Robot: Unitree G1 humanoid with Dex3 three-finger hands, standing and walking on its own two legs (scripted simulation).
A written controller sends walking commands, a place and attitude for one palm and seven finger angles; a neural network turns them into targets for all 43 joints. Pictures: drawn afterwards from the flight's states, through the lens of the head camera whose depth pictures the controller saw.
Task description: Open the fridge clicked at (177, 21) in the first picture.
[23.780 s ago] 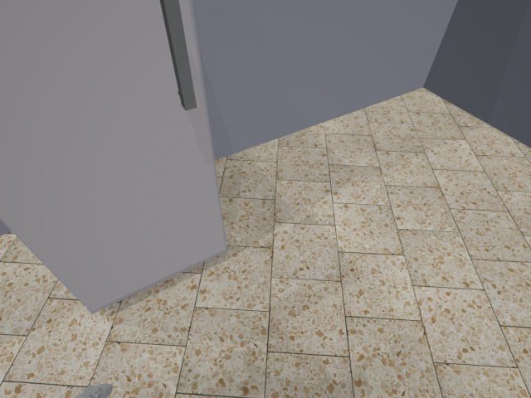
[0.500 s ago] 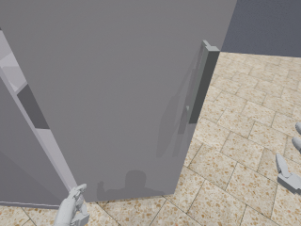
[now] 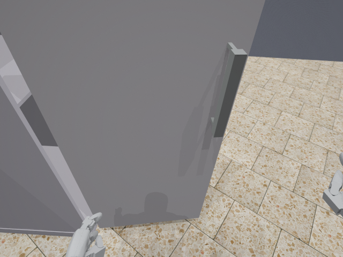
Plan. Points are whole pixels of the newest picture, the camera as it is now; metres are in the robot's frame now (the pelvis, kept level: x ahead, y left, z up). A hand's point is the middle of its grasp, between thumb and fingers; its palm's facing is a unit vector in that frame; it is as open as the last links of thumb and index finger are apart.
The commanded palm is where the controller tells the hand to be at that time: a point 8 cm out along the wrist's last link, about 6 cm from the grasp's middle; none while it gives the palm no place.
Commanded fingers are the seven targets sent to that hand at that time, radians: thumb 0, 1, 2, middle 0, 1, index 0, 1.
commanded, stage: step back with the hand held close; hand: right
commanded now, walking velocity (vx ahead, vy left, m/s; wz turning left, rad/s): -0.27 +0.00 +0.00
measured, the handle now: (223, 93) +0.47 -0.14 +0.18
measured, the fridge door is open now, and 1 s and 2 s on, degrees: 81 81 81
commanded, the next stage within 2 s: stop stepping back and stand still in 1.28 s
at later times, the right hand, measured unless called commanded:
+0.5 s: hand out of the picture +0.15 -0.29 +0.16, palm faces +0.46 +0.75 -0.48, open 7.4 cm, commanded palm +0.09 -0.32 +0.17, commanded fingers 0.00 -0.90 -0.90 0.20 0.30 0.20 0.30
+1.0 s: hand out of the picture +0.07 -0.27 +0.16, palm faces +0.48 +0.73 -0.48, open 7.4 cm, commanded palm +0.01 -0.30 +0.17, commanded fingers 0.00 -0.90 -0.90 0.20 0.30 0.20 0.30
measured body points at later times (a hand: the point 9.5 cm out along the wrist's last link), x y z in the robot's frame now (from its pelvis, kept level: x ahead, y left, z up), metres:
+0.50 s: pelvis -0.05 -0.02 -0.01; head -0.05 -0.02 +0.44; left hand +0.13 +0.21 -0.08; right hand +0.12 -0.33 +0.18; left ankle +0.01 +0.13 -0.74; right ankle -0.02 -0.12 -0.74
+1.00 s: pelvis -0.13 +0.00 -0.01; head -0.10 +0.00 +0.43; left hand +0.04 +0.23 -0.11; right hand +0.04 -0.31 +0.18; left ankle -0.20 +0.10 -0.74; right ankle -0.02 -0.11 -0.74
